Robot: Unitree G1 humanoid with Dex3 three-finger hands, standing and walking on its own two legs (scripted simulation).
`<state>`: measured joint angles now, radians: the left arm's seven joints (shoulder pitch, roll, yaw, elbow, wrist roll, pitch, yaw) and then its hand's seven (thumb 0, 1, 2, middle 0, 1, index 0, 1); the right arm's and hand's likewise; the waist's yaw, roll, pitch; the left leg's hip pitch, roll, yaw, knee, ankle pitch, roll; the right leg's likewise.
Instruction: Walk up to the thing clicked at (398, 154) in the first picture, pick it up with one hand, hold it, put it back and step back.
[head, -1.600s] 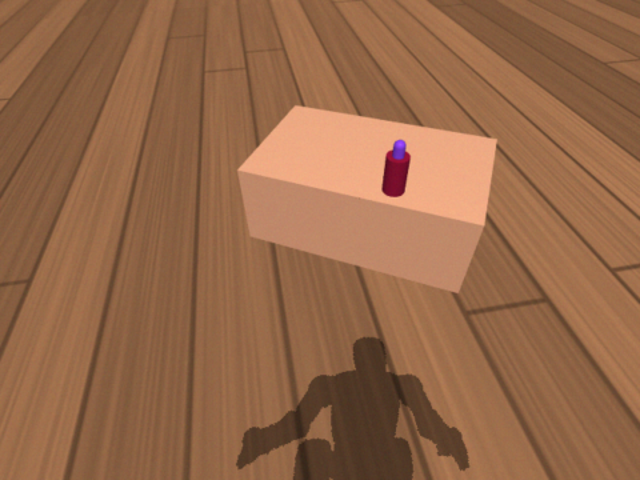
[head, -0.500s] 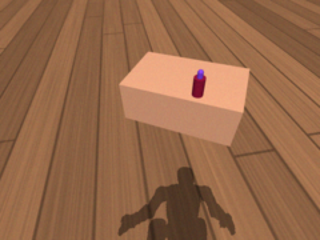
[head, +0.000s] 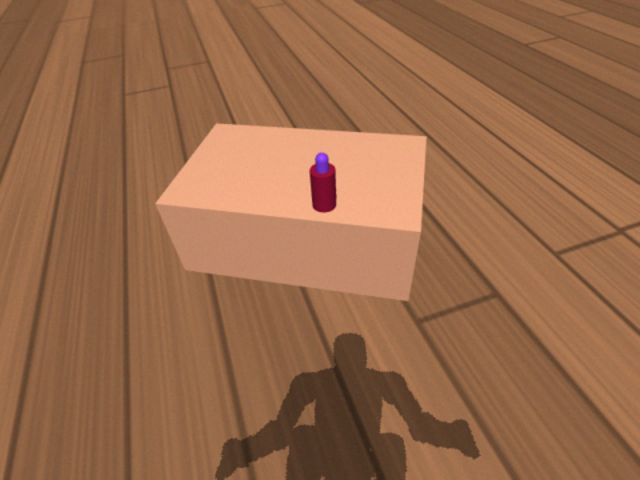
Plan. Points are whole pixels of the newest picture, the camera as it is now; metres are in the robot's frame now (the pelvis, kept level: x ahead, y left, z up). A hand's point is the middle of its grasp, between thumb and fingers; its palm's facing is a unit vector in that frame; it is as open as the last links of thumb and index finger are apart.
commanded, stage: walk up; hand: left
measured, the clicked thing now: (323, 180) +1.09 +0.06 -0.30
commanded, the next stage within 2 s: none
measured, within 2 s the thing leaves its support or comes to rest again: neither
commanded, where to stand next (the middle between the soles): +0.67 -0.08 m, yaw -10 degrees
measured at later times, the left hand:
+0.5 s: hand (192, 365) +0.36 +0.25 -0.11, palm faces -0.23 -0.89 -0.39, open 7.4 cm
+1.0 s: hand (218, 317) +0.48 +0.24 -0.15, palm faces -0.20 -0.90 -0.38, open 7.4 cm
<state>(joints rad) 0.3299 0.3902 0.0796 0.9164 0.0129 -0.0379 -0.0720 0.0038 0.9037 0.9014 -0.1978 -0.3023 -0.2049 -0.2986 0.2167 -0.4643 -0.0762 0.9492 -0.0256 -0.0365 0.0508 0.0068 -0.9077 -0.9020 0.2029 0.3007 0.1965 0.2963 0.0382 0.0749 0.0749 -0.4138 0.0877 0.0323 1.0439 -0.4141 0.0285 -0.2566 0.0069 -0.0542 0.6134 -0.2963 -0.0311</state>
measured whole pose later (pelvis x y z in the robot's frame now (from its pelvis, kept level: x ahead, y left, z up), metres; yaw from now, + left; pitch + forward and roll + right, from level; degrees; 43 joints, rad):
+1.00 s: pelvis +0.41 -0.04 -0.01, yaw -11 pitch -2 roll +0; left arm 0.38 0.44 0.04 0.89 0.00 -0.06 -0.03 0.01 0.90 0.90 -0.20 -0.30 -0.21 -0.30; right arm 0.27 -0.43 -0.07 0.84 -0.04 -0.08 0.07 0.00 -0.90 -0.90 0.21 0.30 0.20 0.30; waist 0.02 -0.02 0.07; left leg -0.41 0.06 0.09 0.68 -0.21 0.02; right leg -0.25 -0.05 0.02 0.85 -0.46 -0.03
